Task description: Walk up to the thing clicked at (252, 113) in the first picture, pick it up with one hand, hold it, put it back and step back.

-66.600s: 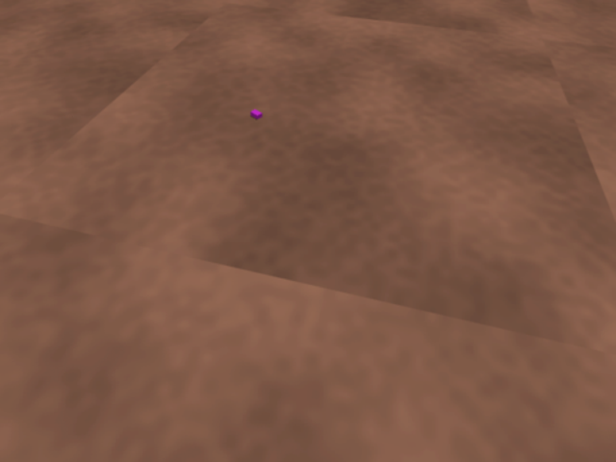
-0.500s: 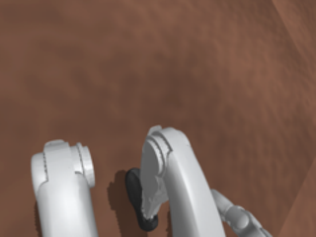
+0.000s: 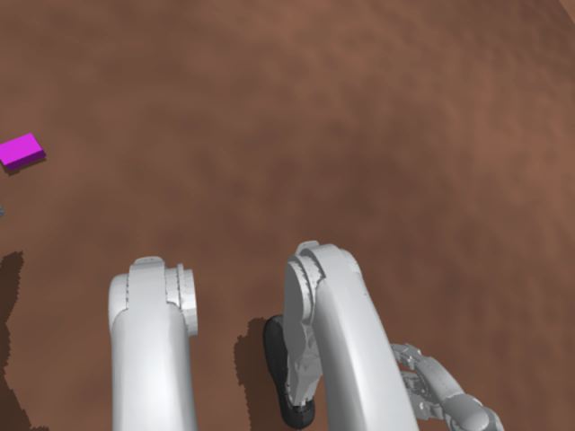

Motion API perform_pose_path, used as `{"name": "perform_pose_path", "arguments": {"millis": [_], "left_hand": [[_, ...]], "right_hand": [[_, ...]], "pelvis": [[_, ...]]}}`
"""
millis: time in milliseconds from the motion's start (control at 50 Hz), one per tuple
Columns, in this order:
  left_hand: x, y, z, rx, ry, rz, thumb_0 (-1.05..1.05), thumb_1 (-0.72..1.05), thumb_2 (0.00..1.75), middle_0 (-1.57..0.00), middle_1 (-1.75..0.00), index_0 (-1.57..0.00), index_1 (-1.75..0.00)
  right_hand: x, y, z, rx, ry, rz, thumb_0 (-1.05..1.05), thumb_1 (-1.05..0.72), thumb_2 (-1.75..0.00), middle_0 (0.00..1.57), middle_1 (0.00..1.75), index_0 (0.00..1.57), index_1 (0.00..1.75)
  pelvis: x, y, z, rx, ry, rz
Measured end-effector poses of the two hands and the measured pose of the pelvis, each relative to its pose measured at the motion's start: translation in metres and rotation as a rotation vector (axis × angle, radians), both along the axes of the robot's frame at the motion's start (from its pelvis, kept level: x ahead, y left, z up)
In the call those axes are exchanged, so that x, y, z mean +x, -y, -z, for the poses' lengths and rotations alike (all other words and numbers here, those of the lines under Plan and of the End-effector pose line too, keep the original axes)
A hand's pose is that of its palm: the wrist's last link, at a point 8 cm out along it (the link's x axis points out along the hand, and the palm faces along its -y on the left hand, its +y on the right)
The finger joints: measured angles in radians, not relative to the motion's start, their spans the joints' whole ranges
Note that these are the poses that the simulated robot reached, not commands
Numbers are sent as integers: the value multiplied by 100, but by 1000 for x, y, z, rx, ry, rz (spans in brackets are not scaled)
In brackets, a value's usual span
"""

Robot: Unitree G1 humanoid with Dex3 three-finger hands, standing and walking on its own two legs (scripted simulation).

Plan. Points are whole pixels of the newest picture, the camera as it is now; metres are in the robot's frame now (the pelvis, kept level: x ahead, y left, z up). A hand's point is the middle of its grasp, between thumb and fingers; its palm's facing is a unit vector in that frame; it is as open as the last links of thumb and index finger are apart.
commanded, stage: settle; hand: left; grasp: from above
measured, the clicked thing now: (20, 151) +0.54 +0.39 -0.31
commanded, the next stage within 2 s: go down in 0.22 s
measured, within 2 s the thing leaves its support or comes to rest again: neither
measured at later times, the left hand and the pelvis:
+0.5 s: hand out of the picture +0.36 +0.39 -0.11, palm faces -0.42 -0.07 -0.90, open 5.1 cm; pelvis +0.00 +0.00 +0.02, yaw +2 degrees
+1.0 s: hand out of the picture +0.33 +0.40 +0.05, palm faces -0.47 -0.10 -0.88, open 9.1 cm; pelvis -0.01 +0.00 +0.13, yaw +5 degrees
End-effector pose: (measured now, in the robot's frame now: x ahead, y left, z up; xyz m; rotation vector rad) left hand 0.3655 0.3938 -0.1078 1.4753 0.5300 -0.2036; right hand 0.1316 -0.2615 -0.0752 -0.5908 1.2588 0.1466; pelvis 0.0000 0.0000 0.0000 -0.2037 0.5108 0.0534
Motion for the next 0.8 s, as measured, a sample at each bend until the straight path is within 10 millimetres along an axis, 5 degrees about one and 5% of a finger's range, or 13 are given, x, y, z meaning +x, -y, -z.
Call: {"name": "perform_pose_path", "arguments": {"millis": [380, 500, 800], "left_hand": [[-2, 5, -44, 2, 11, 39, 0, 81, 0, -121, -2, -123, 0], [-2, 4, -60, 11, 33, 46, 0, 69, 8, -108, -10, -111, -9], [-15, -6, -159, 45, 29, 3, 0, 28, 34, -78, -34, -78, -35]], "right_hand": [[3, -5, 11, 31, -29, 32, 1, -91, -90, 20, 30, 20, 30], [0, -7, 7, 33, -26, 64, 1, -91, -90, 20, 30, 20, 30], [5, -9, -51, 52, 40, 157, 1, -91, -90, 20, 30, 20, 30]], "pelvis": [[-4, 6, -14, 34, -19, -16], [-4, 5, -20, 32, -27, -21], [-7, 1, -81, 46, -55, -39]]}}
